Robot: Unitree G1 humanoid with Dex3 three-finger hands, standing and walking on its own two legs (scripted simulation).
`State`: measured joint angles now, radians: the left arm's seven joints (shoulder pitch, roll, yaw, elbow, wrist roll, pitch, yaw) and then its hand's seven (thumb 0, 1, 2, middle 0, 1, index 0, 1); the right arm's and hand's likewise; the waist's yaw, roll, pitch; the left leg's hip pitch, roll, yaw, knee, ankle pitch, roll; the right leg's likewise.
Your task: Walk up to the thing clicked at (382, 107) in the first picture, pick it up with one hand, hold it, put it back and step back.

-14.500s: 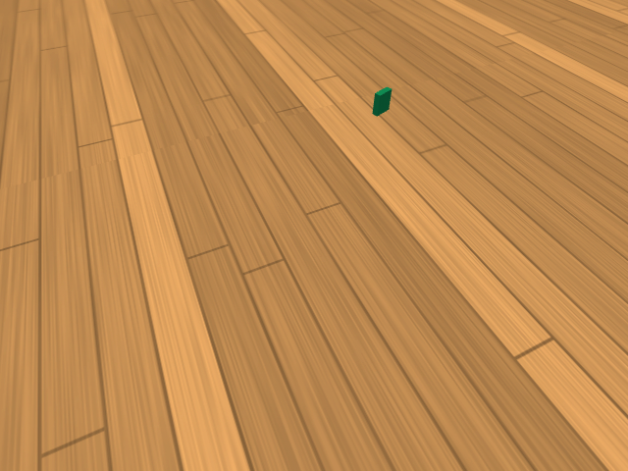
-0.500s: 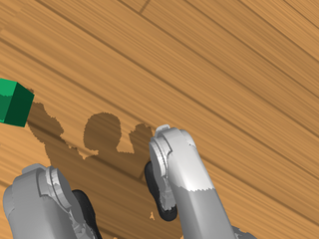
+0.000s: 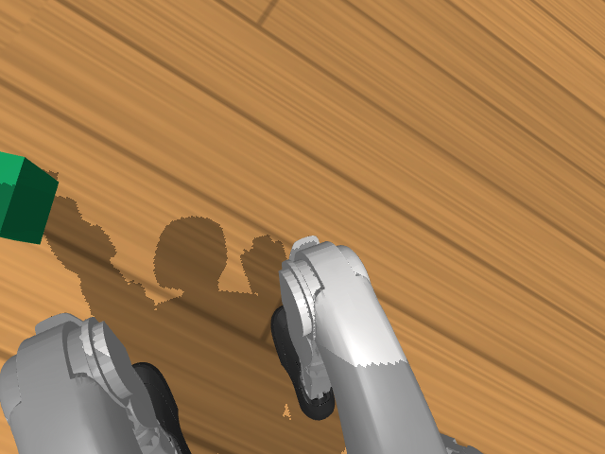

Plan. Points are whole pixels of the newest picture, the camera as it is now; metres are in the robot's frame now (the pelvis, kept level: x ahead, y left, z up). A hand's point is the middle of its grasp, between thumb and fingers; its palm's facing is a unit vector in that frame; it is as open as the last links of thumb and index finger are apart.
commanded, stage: rise first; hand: left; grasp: from the side
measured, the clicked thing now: (18, 202) +0.48 +0.27 -0.27
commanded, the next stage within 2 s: none
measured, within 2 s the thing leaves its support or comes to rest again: neither
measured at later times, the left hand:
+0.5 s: hand out of the picture +0.48 +0.32 -0.14, palm faces -0.11 -0.39 -0.91, open 12.3 cm
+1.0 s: hand out of the picture +0.47 +0.33 -0.15, palm faces -0.13 -0.39 -0.91, open 12.1 cm
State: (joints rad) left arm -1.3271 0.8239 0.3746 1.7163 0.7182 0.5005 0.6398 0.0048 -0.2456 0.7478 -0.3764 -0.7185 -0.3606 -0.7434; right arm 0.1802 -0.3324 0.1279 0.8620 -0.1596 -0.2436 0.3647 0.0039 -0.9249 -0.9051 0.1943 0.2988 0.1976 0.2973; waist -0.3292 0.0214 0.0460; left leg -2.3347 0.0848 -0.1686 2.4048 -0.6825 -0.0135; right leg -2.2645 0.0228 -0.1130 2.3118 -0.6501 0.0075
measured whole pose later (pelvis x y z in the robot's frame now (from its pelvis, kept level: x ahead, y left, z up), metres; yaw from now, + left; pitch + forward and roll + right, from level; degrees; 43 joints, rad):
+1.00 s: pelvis +0.00 +0.00 +0.00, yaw +0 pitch +34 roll -8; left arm -1.33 0.84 0.35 1.75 0.74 0.47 0.64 0.00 -0.19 0.70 -0.43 -0.65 -0.41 -0.68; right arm 0.19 -0.33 0.14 0.88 -0.17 -0.29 0.36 0.00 -0.92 -0.90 0.19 0.30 0.20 0.30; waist -0.34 0.01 0.06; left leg -2.32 0.08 -0.17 2.40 -0.69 -0.01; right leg -2.24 0.02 -0.12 2.30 -0.65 0.01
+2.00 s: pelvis +0.00 +0.00 +0.01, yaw +0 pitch +33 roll -8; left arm -1.32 0.85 0.37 1.77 0.74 0.45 0.65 0.00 -0.16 0.67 -0.45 -0.63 -0.44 -0.66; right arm 0.19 -0.34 0.15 0.88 -0.18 -0.31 0.37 0.00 -0.92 -0.90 0.19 0.30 0.20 0.30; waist -0.35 0.01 0.08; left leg -2.31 0.08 -0.18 2.39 -0.68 -0.02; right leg -2.24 0.03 -0.12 2.29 -0.64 0.01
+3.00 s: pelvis +0.00 +0.00 +0.01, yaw -2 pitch +34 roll -9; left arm -1.41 0.89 0.36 1.78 0.72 0.48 0.73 0.01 -0.32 0.78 -0.32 -0.78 -0.31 -0.80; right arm 0.21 -0.38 0.18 0.85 -0.20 -0.31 0.39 0.00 -0.92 -0.90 0.19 0.30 0.20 0.30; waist -0.42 0.01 0.14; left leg -2.29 0.09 -0.20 2.38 -0.69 -0.03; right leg -2.23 0.04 -0.14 2.27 -0.64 0.00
